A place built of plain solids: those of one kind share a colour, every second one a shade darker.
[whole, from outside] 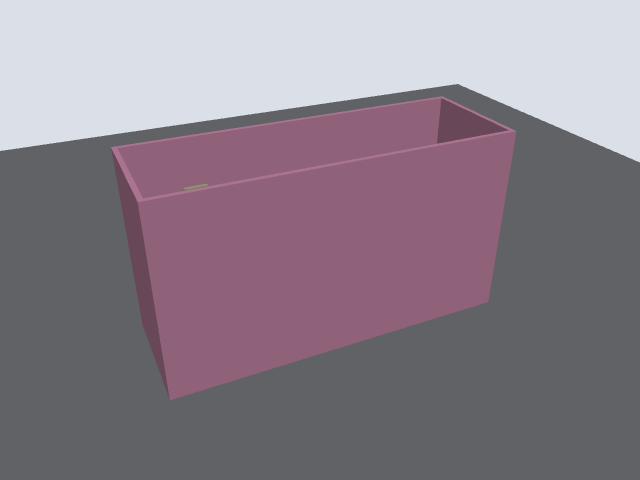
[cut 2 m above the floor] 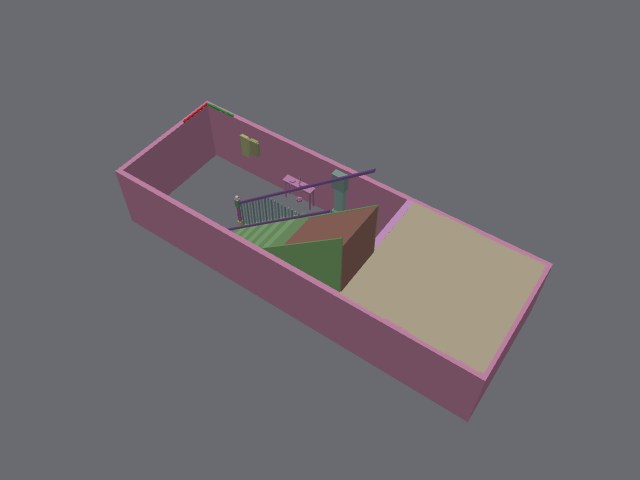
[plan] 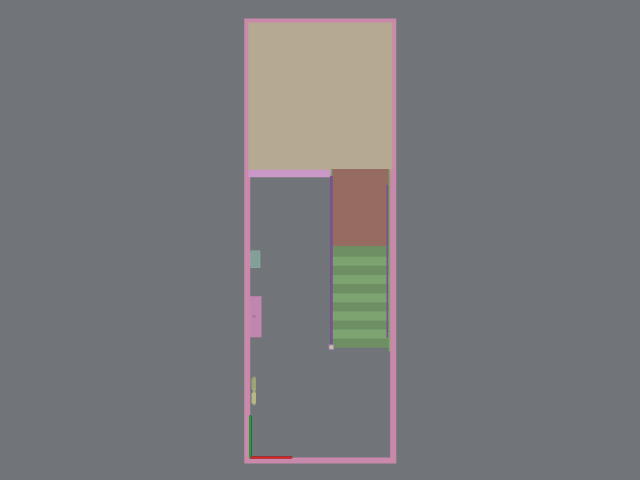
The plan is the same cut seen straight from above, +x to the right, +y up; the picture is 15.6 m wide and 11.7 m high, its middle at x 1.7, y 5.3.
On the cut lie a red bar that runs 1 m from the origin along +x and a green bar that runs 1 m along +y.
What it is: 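A villa's stair hall, a dwelling of no particular year; the hall below, the landing 3.75 m above it, and between them a joiner's timber flight of 20 risers of about 0.187 m on goings of about 0.222 m, 1.38 m clear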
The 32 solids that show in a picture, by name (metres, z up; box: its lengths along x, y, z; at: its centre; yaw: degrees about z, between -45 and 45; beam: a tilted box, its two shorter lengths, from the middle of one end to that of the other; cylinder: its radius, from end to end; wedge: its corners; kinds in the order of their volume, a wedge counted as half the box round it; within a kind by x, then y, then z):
{
 "upper_1": {"box": [3.51, 3.59, 3.8], "at": [1.71, 8.81, 1.85]},
 "wall_1": {"box": [0.15, 10.85, 6.12], "at": [-0.07, 5.28, 3.01]},
 "wall_2": {"box": [3.71, 0.15, 6.12], "at": [1.71, -0.07, 3.01]},
 "wall_3": {"box": [3.71, 0.15, 6.12], "at": [1.71, 10.62, 3.01]},
 "wall_4": {"box": [0.15, 10.85, 6.12], "at": [3.48, 5.28, 3.01]},
 "carriage_1": {"wedge": [[1.99, 2.72, -0.05], [1.99, 2.72, 0.01], [1.99, 7.03, -0.05], [1.99, 7.03, 3.65], [3.38, 2.72, -0.05], [3.38, 2.72, 0.01], [3.38, 7.03, -0.05], [3.38, 7.03, 3.65]]},
 "upper_edge_1": {"box": [2.0, 0.18, 3.8], "at": [0.95, 6.92, 1.85]},
 "rail_1": {"wedge": [[1.95, 2.74, 1.09], [1.95, 2.74, 1.17], [1.95, 6.86, 4.57], [1.95, 6.86, 4.64], [2.01, 2.74, 1.09], [2.01, 2.74, 1.17], [2.01, 6.86, 4.57], [2.01, 6.86, 4.64]]},
 "rail_2": {"wedge": [[3.32, 2.91, 1.26], [3.32, 2.91, 1.32], [3.32, 6.65, 4.41], [3.32, 6.65, 4.46], [3.36, 2.91, 1.26], [3.36, 2.91, 1.32], [3.36, 6.65, 4.41], [3.36, 6.65, 4.46]]},
 "string_1": {"wedge": [[1.96, 2.69, -0.05], [1.96, 2.69, 0.0], [1.96, 7.03, -0.05], [1.96, 7.03, 3.66], [2.0, 2.69, -0.05], [2.0, 2.69, 0.0], [2.0, 7.03, -0.05], [2.0, 7.03, 3.66]]},
 "string_2": {"wedge": [[3.38, 2.58, -0.05], [3.38, 2.58, 0.16], [3.38, 7.01, -0.05], [3.38, 7.01, 3.9], [3.41, 2.58, -0.05], [3.41, 2.58, 0.16], [3.41, 7.01, -0.05], [3.41, 7.01, 3.9]]},
 "tread_1": {"wedge": [[1.94, 2.67, 0.09], [1.94, 2.67, 0.19], [1.94, 2.94, 0.09], [1.94, 2.94, 0.19], [3.39, 2.67, 0.09], [3.39, 2.67, 0.19], [3.39, 2.94, 0.09], [3.39, 2.94, 0.19]]},
 "tread_2": {"wedge": [[1.94, 2.89, 0.38], [1.94, 2.9, 0.28], [1.94, 3.17, 0.28], [1.94, 3.17, 0.38], [3.39, 2.89, 0.38], [3.39, 2.9, 0.28], [3.39, 3.17, 0.28], [3.39, 3.17, 0.38]]},
 "tread_3": {"wedge": [[1.94, 3.12, 0.46], [1.94, 3.12, 0.56], [1.94, 3.39, 0.47], [1.94, 3.39, 0.57], [3.39, 3.12, 0.46], [3.39, 3.12, 0.56], [3.39, 3.39, 0.47], [3.39, 3.39, 0.57]]},
 "tread_4": {"wedge": [[1.94, 3.34, 0.65], [1.94, 3.34, 0.75], [1.94, 3.61, 0.65], [1.94, 3.61, 0.75], [3.39, 3.34, 0.65], [3.39, 3.34, 0.75], [3.39, 3.61, 0.65], [3.39, 3.61, 0.75]]},
 "tread_5": {"wedge": [[1.94, 3.56, 0.84], [1.94, 3.56, 0.94], [1.94, 3.83, 0.84], [1.94, 3.83, 0.94], [3.39, 3.56, 0.84], [3.39, 3.56, 0.94], [3.39, 3.83, 0.84], [3.39, 3.83, 0.94]]},
 "tread_6": {"wedge": [[1.94, 3.78, 1.02], [1.94, 3.78, 1.12], [1.94, 4.05, 1.03], [1.94, 4.05, 1.13], [3.39, 3.78, 1.03], [3.39, 3.78, 1.13], [3.39, 4.05, 1.03], [3.39, 4.05, 1.13]]},
 "tread_7": {"wedge": [[1.94, 4.0, 1.31], [1.94, 4.01, 1.21], [1.94, 4.27, 1.21], [1.94, 4.27, 1.31], [3.39, 4.0, 1.31], [3.39, 4.01, 1.21], [3.39, 4.27, 1.21], [3.39, 4.27, 1.31]]},
 "tread_8": {"wedge": [[1.94, 4.22, 1.5], [1.94, 4.23, 1.4], [1.94, 4.5, 1.4], [1.94, 4.5, 1.5], [3.39, 4.22, 1.5], [3.39, 4.23, 1.4], [3.39, 4.5, 1.4], [3.39, 4.5, 1.5]]},
 "tread_9": {"wedge": [[1.94, 4.45, 1.59], [1.94, 4.45, 1.69], [1.94, 4.72, 1.59], [1.94, 4.72, 1.69], [3.39, 4.45, 1.59], [3.39, 4.45, 1.69], [3.39, 4.72, 1.59], [3.39, 4.72, 1.69]]},
 "tread_10": {"wedge": [[1.94, 4.67, 1.77], [1.94, 4.67, 1.87], [1.94, 4.94, 1.78], [1.94, 4.94, 1.88], [3.39, 4.67, 1.77], [3.39, 4.67, 1.87], [3.39, 4.94, 1.78], [3.39, 4.94, 1.88]]},
 "tread_11": {"wedge": [[1.94, 4.89, 1.96], [1.94, 4.89, 2.06], [1.94, 5.16, 1.96], [1.94, 5.16, 2.06], [3.39, 4.89, 1.96], [3.39, 4.89, 2.06], [3.39, 5.16, 1.96], [3.39, 5.16, 2.06]]},
 "longcase_clock_1": {"box": [0.17, 0.29, 0.96], "at": [0.09, 4.83, 0.91]},
 "longcase_clock_2": {"box": [0.23, 0.42, 0.52], "at": [0.12, 4.83, 1.64]},
 "radiator_1": {"box": [0.12, 0.71, 0.73], "at": [3.31, 8.56, 4.2]},
 "coat_pegs_1": {"box": [0.11, 0.26, 0.75], "at": [0.09, 1.44, 1.18]},
 "coat_pegs_2": {"box": [0.11, 0.26, 0.54], "at": [0.09, 1.79, 1.29]},
 "hall_table_1": {"cylinder": 0.09, "from": [0.14, 3.21, 0.76], "to": [0.14, 3.21, 0.8]},
 "hall_table_2": {"box": [0.27, 1.0, 0.022], "at": [0.14, 3.43, 0.75]},
 "hall_table_3": {"box": [0.17, 0.22, 0.07], "at": [0.14, 3.61, 0.8]},
 "newel_foot_shaft_1": {"cylinder": 0.046, "from": [1.98, 2.69, 0.37], "to": [1.98, 2.69, 0.96]},
 "bal_1": {"box": [0.035, 0.035, 0.91], "at": [1.98, 3.82, 1.57]}
}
